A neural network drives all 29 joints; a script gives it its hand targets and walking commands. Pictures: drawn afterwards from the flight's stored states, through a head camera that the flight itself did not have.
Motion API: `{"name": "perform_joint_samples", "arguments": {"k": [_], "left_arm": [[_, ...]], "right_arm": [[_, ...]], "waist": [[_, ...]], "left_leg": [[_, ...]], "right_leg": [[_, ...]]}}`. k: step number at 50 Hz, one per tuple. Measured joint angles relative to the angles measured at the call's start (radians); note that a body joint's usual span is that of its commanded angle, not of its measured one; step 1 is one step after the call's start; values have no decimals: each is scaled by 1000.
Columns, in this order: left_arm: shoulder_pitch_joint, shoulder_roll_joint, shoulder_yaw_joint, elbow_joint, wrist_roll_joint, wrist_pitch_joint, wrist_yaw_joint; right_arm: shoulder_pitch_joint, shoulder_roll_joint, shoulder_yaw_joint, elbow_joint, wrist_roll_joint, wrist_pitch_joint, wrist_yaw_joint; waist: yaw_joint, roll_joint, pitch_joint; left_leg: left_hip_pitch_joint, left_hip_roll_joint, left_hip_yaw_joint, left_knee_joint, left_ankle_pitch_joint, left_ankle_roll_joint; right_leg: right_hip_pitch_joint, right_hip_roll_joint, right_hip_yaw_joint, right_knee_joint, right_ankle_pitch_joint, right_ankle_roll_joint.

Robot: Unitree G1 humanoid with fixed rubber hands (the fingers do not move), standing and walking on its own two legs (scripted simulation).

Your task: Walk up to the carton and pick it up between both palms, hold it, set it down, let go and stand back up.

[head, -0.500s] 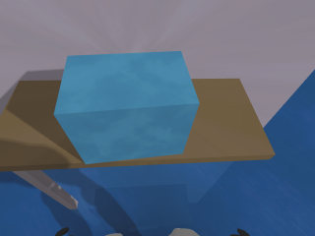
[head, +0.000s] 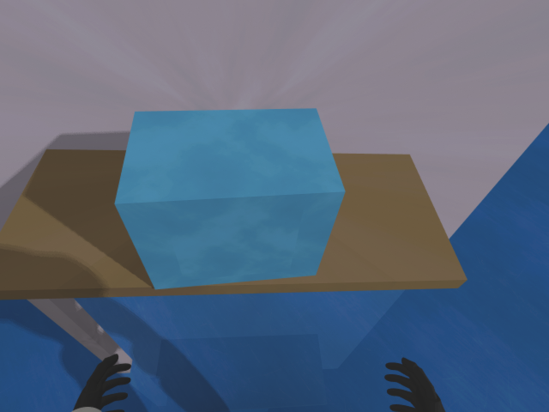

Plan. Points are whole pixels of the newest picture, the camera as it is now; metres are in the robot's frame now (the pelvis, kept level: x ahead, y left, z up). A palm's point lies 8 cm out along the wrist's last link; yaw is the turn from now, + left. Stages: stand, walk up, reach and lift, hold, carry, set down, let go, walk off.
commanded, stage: reach and lift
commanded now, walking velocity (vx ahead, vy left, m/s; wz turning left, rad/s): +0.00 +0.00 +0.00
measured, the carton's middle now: (233, 201) +0.42 +0.07 +0.04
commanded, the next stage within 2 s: none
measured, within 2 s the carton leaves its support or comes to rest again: neither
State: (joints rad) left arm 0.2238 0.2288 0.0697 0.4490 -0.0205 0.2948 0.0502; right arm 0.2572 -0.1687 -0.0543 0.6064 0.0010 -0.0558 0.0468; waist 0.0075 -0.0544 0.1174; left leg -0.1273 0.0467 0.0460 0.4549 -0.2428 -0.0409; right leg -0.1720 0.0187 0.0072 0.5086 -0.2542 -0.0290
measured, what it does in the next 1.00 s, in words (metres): stands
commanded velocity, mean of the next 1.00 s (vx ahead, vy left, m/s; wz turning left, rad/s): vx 0.00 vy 0.00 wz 0.00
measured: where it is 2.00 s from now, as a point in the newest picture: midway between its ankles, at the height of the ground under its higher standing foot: outside the picture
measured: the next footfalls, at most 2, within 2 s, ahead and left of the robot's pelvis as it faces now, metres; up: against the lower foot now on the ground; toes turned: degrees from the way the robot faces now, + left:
none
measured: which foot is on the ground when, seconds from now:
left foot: down 0.00-1.00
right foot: down 0.00-1.00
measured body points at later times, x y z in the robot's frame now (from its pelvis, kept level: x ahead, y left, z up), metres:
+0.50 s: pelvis +0.01 +0.02 +0.01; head +0.01 +0.03 +0.46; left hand +0.17 +0.25 -0.05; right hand +0.17 -0.22 -0.05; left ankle +0.01 +0.14 -0.74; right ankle +0.02 -0.10 -0.74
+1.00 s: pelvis +0.03 +0.02 +0.01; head +0.02 +0.03 +0.46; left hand +0.21 +0.26 -0.01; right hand +0.22 -0.22 -0.01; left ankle +0.01 +0.15 -0.74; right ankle +0.02 -0.10 -0.74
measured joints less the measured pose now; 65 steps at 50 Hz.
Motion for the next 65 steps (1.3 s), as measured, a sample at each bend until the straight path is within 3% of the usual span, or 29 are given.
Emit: {"name": "perform_joint_samples", "arguments": {"k": [11,30,53,59,65], "left_arm": [[47,1,-50,-46,-73,-156,24],[107,-33,-74,-171,-89,-256,69],[103,-11,-68,-214,-167,-456,64],[57,-5,-63,-202,-191,-450,65],[-22,7,-60,-222,-218,-334,71]], "right_arm": [[37,-10,-4,-56,29,-54,32],[48,-102,4,-143,175,-86,91],[41,-177,69,-222,343,-223,84],[-10,-195,83,-225,364,-210,80],[-89,-204,75,-250,364,-107,71]], "waist": [[8,24,-32],[34,30,-81],[28,57,-103],[25,57,-104],[25,53,-102]], "left_leg": [[21,-10,16,-78,40,17],[46,-15,21,-101,26,29],[36,-8,-8,-61,-8,22],[34,-11,-11,-60,-2,21],[27,-15,-6,-83,20,21]], "right_leg": [[22,-8,16,-90,52,16],[61,-11,24,-148,59,29],[73,-3,5,-140,35,24],[65,-4,4,-125,33,22],[45,-6,11,-123,44,20]]}}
